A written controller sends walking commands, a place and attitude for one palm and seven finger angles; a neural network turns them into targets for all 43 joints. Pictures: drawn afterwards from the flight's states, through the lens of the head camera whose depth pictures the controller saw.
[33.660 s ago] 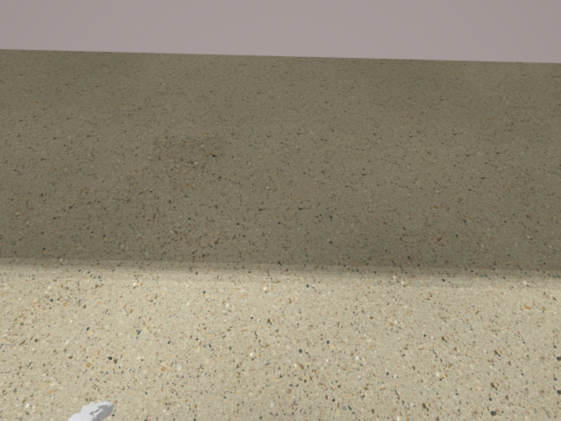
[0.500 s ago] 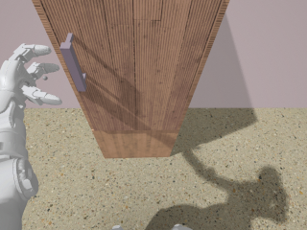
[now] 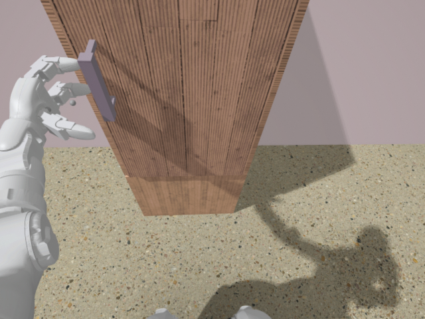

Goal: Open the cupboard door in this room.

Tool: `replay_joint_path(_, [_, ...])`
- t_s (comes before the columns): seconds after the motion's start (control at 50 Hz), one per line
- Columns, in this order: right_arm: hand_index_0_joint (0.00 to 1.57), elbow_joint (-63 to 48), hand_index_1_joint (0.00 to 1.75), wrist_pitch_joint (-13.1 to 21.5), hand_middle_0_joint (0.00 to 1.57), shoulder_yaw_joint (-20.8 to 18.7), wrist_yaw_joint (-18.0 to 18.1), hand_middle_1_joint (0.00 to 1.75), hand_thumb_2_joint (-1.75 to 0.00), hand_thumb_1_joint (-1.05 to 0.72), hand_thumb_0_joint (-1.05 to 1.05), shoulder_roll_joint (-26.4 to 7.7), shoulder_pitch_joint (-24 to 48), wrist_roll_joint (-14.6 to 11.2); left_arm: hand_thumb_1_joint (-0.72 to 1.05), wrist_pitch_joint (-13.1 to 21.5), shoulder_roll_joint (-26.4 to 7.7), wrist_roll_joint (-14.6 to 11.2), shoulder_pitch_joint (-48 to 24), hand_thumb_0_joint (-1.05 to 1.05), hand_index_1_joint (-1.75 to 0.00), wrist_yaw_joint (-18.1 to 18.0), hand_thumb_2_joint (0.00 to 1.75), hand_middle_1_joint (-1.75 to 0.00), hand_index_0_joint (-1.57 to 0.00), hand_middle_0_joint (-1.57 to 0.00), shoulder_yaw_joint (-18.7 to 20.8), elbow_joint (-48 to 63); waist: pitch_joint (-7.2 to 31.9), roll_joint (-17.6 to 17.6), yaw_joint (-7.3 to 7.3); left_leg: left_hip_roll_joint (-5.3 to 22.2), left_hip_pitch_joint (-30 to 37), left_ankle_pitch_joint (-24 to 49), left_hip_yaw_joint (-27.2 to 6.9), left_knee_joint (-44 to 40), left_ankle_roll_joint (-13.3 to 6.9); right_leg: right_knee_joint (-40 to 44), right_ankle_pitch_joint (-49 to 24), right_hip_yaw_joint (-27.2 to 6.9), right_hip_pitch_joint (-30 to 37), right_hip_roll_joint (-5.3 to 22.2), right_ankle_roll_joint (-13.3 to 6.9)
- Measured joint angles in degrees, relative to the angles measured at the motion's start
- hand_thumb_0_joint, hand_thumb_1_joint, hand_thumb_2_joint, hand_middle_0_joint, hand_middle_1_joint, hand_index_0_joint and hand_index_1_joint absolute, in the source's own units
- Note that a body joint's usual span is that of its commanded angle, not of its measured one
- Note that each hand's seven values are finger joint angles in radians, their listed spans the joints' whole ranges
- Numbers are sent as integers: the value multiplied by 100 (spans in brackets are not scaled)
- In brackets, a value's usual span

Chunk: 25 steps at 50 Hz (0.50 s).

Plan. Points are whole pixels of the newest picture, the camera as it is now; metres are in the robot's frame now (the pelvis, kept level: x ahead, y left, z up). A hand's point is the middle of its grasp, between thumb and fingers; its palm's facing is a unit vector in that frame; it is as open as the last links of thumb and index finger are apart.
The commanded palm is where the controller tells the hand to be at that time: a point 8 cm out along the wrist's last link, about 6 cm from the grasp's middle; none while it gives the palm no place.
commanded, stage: slide the fingers in behind the handle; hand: left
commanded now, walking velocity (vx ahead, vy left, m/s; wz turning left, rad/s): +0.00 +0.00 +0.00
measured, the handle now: (101, 83) +0.53 +0.19 +0.11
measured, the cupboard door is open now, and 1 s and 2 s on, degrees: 0 0 0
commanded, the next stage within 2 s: close the thumb around the handle in 1.38 s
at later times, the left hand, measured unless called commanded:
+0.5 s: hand (89, 103) +0.47 +0.20 +0.12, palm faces -0.03 -1.00 +0.00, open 13.9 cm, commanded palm +0.45 +0.25 +0.11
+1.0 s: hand (102, 106) +0.46 +0.18 +0.12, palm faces -0.01 -1.00 +0.01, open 14.0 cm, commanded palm +0.44 +0.22 +0.11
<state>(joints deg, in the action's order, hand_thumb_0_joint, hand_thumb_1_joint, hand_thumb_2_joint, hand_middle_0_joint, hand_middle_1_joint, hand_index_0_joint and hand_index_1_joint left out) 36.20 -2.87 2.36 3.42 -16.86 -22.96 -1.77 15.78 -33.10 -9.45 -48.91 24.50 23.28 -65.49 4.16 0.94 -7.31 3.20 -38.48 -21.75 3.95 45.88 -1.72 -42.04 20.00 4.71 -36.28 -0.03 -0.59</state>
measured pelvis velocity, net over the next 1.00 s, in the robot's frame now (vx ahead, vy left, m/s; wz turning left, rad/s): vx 0.00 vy -0.01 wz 0.00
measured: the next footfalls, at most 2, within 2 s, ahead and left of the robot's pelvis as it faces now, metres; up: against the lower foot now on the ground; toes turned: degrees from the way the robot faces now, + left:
none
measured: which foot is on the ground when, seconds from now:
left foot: down 0.00-1.00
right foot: down 0.00-1.00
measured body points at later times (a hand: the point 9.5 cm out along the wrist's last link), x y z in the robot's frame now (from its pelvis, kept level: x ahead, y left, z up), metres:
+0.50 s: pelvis +0.01 +0.00 +0.00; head +0.08 +0.00 +0.45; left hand +0.47 +0.26 +0.12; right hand +0.04 -0.27 -0.11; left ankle +0.00 +0.10 -0.71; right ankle +0.00 -0.12 -0.71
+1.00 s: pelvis +0.00 -0.01 +0.00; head +0.07 -0.01 +0.45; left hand +0.46 +0.23 +0.12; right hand +0.04 -0.27 -0.11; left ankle +0.00 +0.10 -0.71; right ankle +0.00 -0.12 -0.71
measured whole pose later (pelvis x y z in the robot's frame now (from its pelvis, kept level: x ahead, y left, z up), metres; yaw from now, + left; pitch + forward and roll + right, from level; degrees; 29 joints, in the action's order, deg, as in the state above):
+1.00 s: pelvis +0.00 -0.01 +0.00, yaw +0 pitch +12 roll -1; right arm 36.5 -1.6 1.7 2.1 -15.5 -21.4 -1.8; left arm 17.4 -24.3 -8.9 -46.3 15.3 19.2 -61.7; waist 4.4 1.2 -6.1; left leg 3.2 -35.6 -21.3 3.9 44.8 -1.0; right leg -42.3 20.3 4.6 -34.1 -0.1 -1.3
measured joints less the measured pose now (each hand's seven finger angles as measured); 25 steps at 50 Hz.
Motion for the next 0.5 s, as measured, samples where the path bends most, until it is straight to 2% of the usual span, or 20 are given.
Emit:
replay_joint_path(0.24, [20, -59, 30, 22, 20, -1, -59, 30, -90, -90, 1, 81, -10, 11, -50, 77, 176, 150, 62, -1, -120, -356, 30, -120, -31, -30, 67, 64, 20, 7, -60, 35, 44, -16, 60, -20, 19, -14, 8, -65, -4, -35, -14])
replay_joint_path(0.5, [20, -51, 30, 31, 20, -70, -105, 30, -90, -90, 1, 88, 51, -3, -50, 32, 504, 27, 290, -1, -120, -468, 30, -120, -31, -30, -200, 412, 66, 22, 82, 15, 192, -25, 22, -79, 40, 28, 45, -33, 154, -25, -30])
